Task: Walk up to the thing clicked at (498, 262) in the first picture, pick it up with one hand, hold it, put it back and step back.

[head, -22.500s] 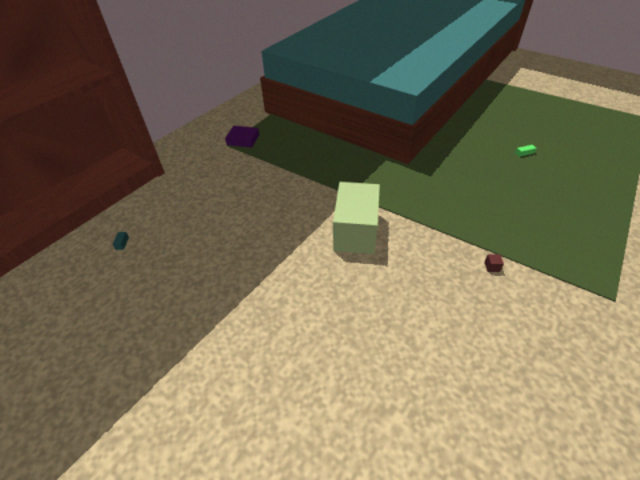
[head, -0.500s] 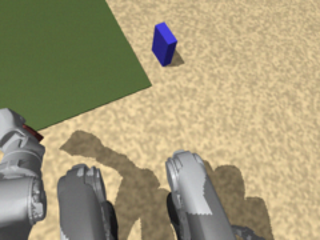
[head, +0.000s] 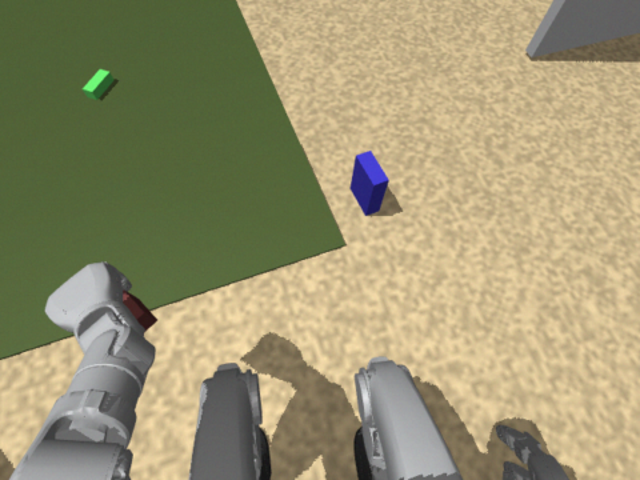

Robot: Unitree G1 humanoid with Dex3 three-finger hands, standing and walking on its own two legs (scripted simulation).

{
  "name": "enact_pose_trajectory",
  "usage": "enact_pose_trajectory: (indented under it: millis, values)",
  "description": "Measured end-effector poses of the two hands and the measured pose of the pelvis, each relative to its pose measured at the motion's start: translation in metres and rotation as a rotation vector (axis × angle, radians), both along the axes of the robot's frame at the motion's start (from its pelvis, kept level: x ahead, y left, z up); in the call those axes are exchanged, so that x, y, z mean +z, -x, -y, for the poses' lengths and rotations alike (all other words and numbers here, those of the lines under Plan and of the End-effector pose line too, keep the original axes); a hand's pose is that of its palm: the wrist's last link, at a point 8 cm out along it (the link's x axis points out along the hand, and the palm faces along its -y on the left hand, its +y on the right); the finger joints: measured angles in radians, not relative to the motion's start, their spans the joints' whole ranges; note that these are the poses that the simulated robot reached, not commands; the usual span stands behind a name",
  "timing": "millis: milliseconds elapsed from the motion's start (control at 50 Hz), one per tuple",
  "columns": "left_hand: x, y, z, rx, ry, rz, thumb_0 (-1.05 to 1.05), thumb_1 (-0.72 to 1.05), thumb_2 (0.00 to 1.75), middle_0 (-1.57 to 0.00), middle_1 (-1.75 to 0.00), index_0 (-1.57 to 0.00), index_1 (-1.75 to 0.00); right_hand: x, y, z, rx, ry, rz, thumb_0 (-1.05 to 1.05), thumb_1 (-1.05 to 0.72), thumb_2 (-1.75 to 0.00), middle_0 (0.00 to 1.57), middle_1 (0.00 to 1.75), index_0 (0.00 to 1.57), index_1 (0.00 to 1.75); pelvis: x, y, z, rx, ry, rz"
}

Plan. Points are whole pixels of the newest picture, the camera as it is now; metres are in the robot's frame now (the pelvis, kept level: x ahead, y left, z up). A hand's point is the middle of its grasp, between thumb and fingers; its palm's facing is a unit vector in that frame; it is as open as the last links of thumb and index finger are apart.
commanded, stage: lift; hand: left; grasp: from above
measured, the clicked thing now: (127, 317) +0.38 +0.29 -0.16
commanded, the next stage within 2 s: hold in 0.90 s
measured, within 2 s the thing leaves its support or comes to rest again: neither
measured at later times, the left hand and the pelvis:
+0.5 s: hand (57, 265) +0.37 +0.26 +0.07, palm faces -0.32 -0.34 -0.88, open 7.9 cm; pelvis +0.06 +0.00 +0.18, yaw +4 degrees
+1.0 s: hand (26, 210) +0.38 +0.25 +0.15, palm faces -0.29 -0.36 -0.89, open 7.9 cm; pelvis +0.09 +0.00 +0.23, yaw +4 degrees
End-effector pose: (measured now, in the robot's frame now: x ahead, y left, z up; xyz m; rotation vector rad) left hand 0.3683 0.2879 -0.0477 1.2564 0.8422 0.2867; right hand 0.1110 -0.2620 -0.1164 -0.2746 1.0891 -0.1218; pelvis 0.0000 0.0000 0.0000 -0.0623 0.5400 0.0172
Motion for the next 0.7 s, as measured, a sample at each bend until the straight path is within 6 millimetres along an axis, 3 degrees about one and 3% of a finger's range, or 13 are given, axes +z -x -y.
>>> enact_pose_trajectory:
  millis: [160, 260, 480, 700]
  values:
    - [0.081, 0.009, 0.002, 0.029, -0.011, -0.033, -0.01, 0.27, 0.27, -0.94, -0.29, -0.93, -0.29, 0.072, -0.03, -0.006, -0.028, -0.003, 0.065, 0.01, -0.91, -0.9, 0.2, 0.3, 0.2, 0.3, 0.071, -0.017, 0.0, 0.022, -0.01, 0.076]
    - [0.12, 0.013, 0.003, 0.051, -0.009, -0.071, -0.01, 0.26, 0.29, -0.93, -0.29, -0.93, -0.29, 0.112, -0.04, -0.011, -0.043, -0.001, 0.079, 0.01, -0.91, -0.9, 0.2, 0.3, 0.2, 0.3, 0.11, -0.032, 0.001, 0.038, -0.017, 0.127]
    - [0.173, -0.002, 0.018, 0.025, 0.016, -0.09, -0.01, 0.28, 0.26, -0.93, -0.29, -0.92, -0.29, 0.171, -0.04, -0.011, -0.074, 0.019, 0.026, 0.01, -0.9, -0.9, 0.2, 0.3, 0.2, 0.3, 0.172, -0.062, 0.0, 0.053, -0.034, 0.21]
    - [0.221, -0.026, 0.028, 0.021, 0.006, -0.07, -0.01, 0.29, 0.23, -0.94, -0.27, -0.94, -0.27, 0.205, -0.038, -0.011, -0.087, 0.001, -0.016, 0.01, -0.89, -0.9, 0.2, 0.3, 0.2, 0.3, 0.209, -0.083, -0.002, 0.048, -0.048, 0.272]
